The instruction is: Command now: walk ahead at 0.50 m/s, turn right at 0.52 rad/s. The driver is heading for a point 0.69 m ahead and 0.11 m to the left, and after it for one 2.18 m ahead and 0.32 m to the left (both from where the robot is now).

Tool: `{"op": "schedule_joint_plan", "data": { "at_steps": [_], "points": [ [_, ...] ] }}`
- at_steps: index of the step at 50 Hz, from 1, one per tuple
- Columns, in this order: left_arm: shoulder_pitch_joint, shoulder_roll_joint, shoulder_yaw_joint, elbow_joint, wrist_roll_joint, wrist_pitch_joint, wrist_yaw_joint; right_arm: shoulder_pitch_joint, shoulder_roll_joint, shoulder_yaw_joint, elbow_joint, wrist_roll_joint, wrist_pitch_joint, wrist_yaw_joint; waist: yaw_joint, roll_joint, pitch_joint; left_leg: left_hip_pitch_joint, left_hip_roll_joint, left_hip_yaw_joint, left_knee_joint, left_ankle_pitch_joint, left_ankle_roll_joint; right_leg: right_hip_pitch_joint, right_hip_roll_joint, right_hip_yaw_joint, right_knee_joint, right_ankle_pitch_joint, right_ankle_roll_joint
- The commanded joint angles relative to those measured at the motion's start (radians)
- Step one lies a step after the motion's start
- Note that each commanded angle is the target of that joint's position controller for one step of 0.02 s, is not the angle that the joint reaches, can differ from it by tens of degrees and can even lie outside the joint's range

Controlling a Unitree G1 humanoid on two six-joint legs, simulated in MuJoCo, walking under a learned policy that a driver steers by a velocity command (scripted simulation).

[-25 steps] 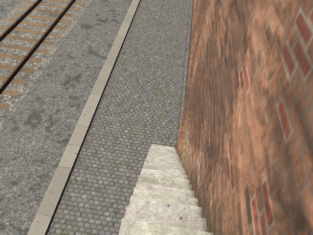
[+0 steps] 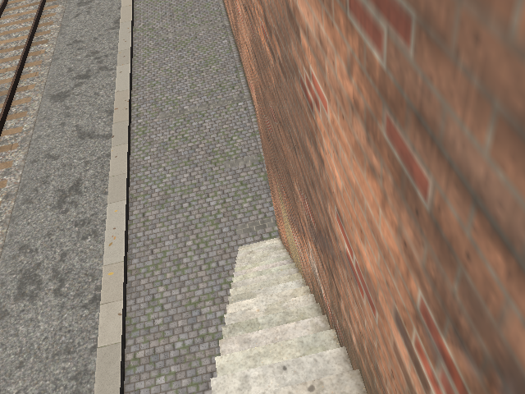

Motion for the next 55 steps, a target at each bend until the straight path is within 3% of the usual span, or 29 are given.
{"op": "schedule_joint_plan", "data": {
  "at_steps": [1,3,4,5,7,8,10,12,15,18,21,24,25,27,28,29,30,32,34,38,39,41,45,46,47,48,51,53,55],
  "points": [
    [0.183,0.303,0.053,0.081,-0.058,-0.075,0.042,0.005,0.063,0.027,-0.184,-0.02,0.08,0.039,-0.067,-0.732,0.128,-0.756,-0.203,0.237,0.029,-0.17,0.018,0.482,0.026,0.101,-0.078,-0.18,0.102],
    [0.114,0.12,0.024,0.003,-0.045,-0.11,0.043,0.154,-0.026,0.022,-0.1,-0.022,0.111,0.075,-0.045,-0.694,0.127,-0.4,-0.265,0.271,-0.247,-0.222,0.079,0.155,0.129,0.01,-0.201,-0.143,0.225],
    [0.105,0.009,-0.018,-0.035,0.007,-0.147,0.028,-0.11,-0.167,-0.011,-0.095,0.019,0.065,0.049,0.085,-0.241,0.114,-0.469,-0.166,0.102,-0.514,-0.013,0.105,0.364,0.195,-0.136,-0.115,-0.155,0.244],
    [0.085,0.071,-0.005,-0.001,-0.014,-0.165,0.065,-0.063,-0.109,-0.018,-0.076,0.095,0.094,0.055,-0.047,-0.191,0.076,-0.666,-0.148,0.001,-0.216,0.037,0.103,0.597,-0.05,0.038,-0.117,-0.001,0.071],
    [0.348,0.097,-0.012,0.022,-0.034,-0.15,0.064,-0.323,-0.064,-0.005,-0.15,0.049,0.116,0.014,0.16,0.098,0.08,-0.569,-0.195,0.003,-0.16,0.043,0.085,0.554,-0.146,0.054,-0.216,0.346,0.058],
    [0.531,0.14,-0.02,0.075,-0.048,-0.122,0.064,-0.353,-0.033,-0.009,-0.201,0.028,0.132,0.027,0.195,0.041,0.032,-0.673,-0.243,-0.057,-0.206,-0.041,0.087,0.752,-0.106,-0.036,-0.013,0.531,0.261],
    [0.606,0.086,-0.038,0.161,-0.057,-0.102,0.087,-0.114,0.104,0.011,-0.193,0.088,0.132,0.038,0.106,-0.234,-0.081,-0.871,-0.159,-0.145,-0.072,0.074,0.094,0.808,-0.349,0.186,0.328,0.954,-0.092],
    [0.568,0.055,-0.047,0.149,-0.09,-0.104,0.104,-0.02,0.036,0.006,-0.138,0.008,0.12,0.043,0.07,-0.073,-0.14,-0.886,-0.065,-0.286,-0.207,0.452,0.102,0.661,-0.37,0.181,0.311,0.469,-0.092],
    [0.329,0.044,-0.073,0.071,-0.107,-0.122,0.129,-0.275,0.045,0.02,-0.23,0.037,0.14,0.079,0.042,0.02,0.067,-0.655,-0.035,-0.345,-0.688,0.813,0.03,0.176,-0.263,0.049,0.175,0.118,-0.021],
    [0.314,0.055,-0.067,0.04,-0.129,-0.128,0.147,-0.311,0.13,0.047,-0.244,0.079,0.144,0.086,0.049,-0.165,0.079,-0.434,-0.045,-0.142,-0.895,1.06,0.007,0.058,-0.147,-0.16,0.272,-0.028,0.072],
    [0.38,-0.061,-0.076,0.077,-0.138,-0.119,0.19,-0.368,0.135,0.047,-0.282,0.075,0.112,0.117,0.068,-0.006,0.139,-0.401,-0.047,-0.169,-1.257,1.515,0.014,-0.011,-0.068,-0.281,0.446,-0.447,0.11],
    [0.283,-0.022,-0.058,0.046,-0.12,-0.108,0.193,-0.383,0.207,0.071,-0.307,0.082,0.101,0.13,0.071,-0.057,0.157,-0.231,-0.085,-0.061,-1.351,1.616,0.03,-0.119,-0.057,-0.351,0.572,-0.57,0.061],
    [0.274,-0.014,-0.057,0.056,-0.135,-0.11,0.181,-0.311,0.211,0.068,-0.259,0.039,0.099,0.119,0.054,-0.131,0.1,-0.066,-0.101,-0.042,-1.131,1.591,0.059,-0.209,-0.108,-0.343,0.659,-0.494,0.057],
    [0.187,0.063,-0.037,0.021,-0.067,-0.087,0.095,-0.125,0.07,0.017,-0.192,0.071,0.108,0.066,-0.006,-0.141,-0.052,0.058,-0.114,-0.011,-1.138,1.399,0.11,-0.173,-0.103,-0.374,1.015,-0.538,-0.041],
    [0.181,0.096,-0.017,0.016,-0.028,-0.062,0.06,-0.043,0.059,0.018,-0.201,0.069,0.065,0.078,-0.077,-0.036,0.062,-0.053,-0.069,-0.018,-1.706,1.384,0.129,-0.061,-0.012,-0.436,1.328,-0.538,-0.102],
    [0.158,0.093,0.011,0.0,0.001,-0.038,0.059,0.12,-0.042,-0.018,-0.106,0.06,0.036,0.08,-0.057,0.166,0.057,0.332,0.06,-0.137,-1.543,1.93,0.186,-0.46,0.097,-0.427,1.706,-1.255,-0.084],
    [0.178,0.044,-0.007,-0.048,-0.035,-0.047,0.063,0.218,-0.171,-0.055,-0.09,0.07,0.03,0.066,-0.068,0.344,-0.075,0.815,0.252,-0.358,-1.01,2.424,0.31,-0.984,0.088,-0.295,1.831,-1.494,-0.032],
    [0.107,0.09,0.002,-0.004,-0.007,-0.07,0.059,0.232,-0.09,-0.051,-0.15,0.083,0.047,0.039,-0.117,0.051,-0.119,0.647,0.288,-0.441,-1.049,1.848,0.299,-0.978,-0.027,-0.144,1.506,-1.3,-0.029],
    [0.123,-0.009,-0.004,0.014,0.003,-0.055,0.069,0.105,-0.002,-0.008,-0.171,0.081,0.061,0.043,0.023,0.012,-0.079,0.222,0.245,-0.41,-1.081,1.623,0.288,-0.776,-0.014,-0.096,1.213,-0.989,-0.028],
    [0.163,-0.016,-0.037,-0.013,-0.003,-0.03,0.045,-0.252,-0.011,-0.013,-0.196,0.137,0.02,0.042,0.194,0.181,-0.09,-0.532,-0.001,-0.268,-1.06,0.935,0.208,0.085,0.051,-0.147,0.537,-0.189,0.043],
    [0.069,-0.031,-0.054,-0.068,-0.014,-0.039,0.044,-0.246,0.072,0.01,-0.198,0.165,0.001,0.019,0.164,0.076,-0.037,-0.612,-0.074,-0.197,-0.975,0.632,0.162,0.172,0.064,-0.158,0.248,0.072,0.05],
    [-0.051,-0.042,-0.065,-0.135,-0.016,-0.048,0.052,-0.118,0.044,0.007,-0.164,0.136,0.023,0.002,0.068,0.0,0.062,-0.491,-0.075,-0.261,-0.888,0.653,0.18,0.144,0.091,-0.168,0.001,0.089,0.051],
    [0.376,0.143,-0.017,-0.025,-0.032,-0.043,0.086,-0.249,-0.02,-0.003,-0.168,0.111,0.056,0.026,0.235,0.184,-0.001,-0.409,-0.088,-0.378,-0.443,0.919,0.138,0.394,-0.047,-0.039,0.002,-0.009,0.02],
    [0.436,0.182,-0.001,-0.005,-0.031,-0.034,0.085,-0.278,-0.001,-0.003,-0.18,0.121,0.071,0.033,0.264,0.119,0.017,-0.545,-0.146,-0.379,-0.249,0.847,0.123,0.536,-0.085,-0.01,-0.089,-0.064,0.057],
    [0.417,0.261,0.014,-0.021,0.001,-0.053,0.062,-0.037,0.087,0.001,-0.181,0.15,0.078,0.038,0.14,-0.215,0.037,-0.799,-0.323,-0.201,0.159,-0.021,0.085,0.746,-0.234,0.013,0.117,0.697,0.059],
    [0.336,0.228,-0.001,-0.029,-0.038,-0.061,0.029,0.05,0.107,0.013,-0.204,0.12,0.091,0.004,0.037,-0.309,0.019,-0.972,-0.199,-0.105,0.224,-0.03,0.09,0.735,-0.321,0.098,0.274,0.862,0.025],
    [0.276,0.081,-0.074,-0.054,-0.103,-0.075,0.036,-0.188,0.022,0.01,-0.267,0.046,0.123,0.007,0.108,-0.206,0.046,-0.975,-0.111,-0.093,0.208,0.195,0.071,0.431,-0.234,0.125,0.194,0.549,-0.098],
    [0.186,0.111,-0.073,-0.033,-0.087,-0.09,0.059,-0.234,0.106,0.049,-0.276,0.071,0.137,0.01,0.084,-0.273,0.048,-0.86,-0.035,-0.213,0.103,0.344,0.037,0.136,-0.306,0.297,0.095,0.066,-0.301],
    [0.17,0.046,-0.116,-0.041,-0.059,-0.09,0.061,-0.295,0.075,0.044,-0.283,0.099,0.128,0.002,0.057,-0.163,0.096,-0.809,-0.071,-0.183,-0.111,0.501,0.021,-0.006,-0.217,0.155,0.143,0.016,-0.26]
  ]
}}
Keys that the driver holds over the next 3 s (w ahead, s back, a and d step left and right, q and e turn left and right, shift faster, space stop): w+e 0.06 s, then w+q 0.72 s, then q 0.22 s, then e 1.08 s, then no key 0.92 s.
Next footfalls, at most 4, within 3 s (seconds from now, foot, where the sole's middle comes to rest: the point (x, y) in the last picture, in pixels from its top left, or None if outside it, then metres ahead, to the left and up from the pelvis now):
0.16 right None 0.19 -0.11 -0.96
0.56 left None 0.37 0.16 -1.17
0.92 right None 0.65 -0.01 -1.39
1.26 left None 0.62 0.19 -1.39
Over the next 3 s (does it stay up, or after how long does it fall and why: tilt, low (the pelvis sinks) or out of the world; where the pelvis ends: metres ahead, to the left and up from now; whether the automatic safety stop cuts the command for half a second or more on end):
stays up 0.61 0.17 -0.60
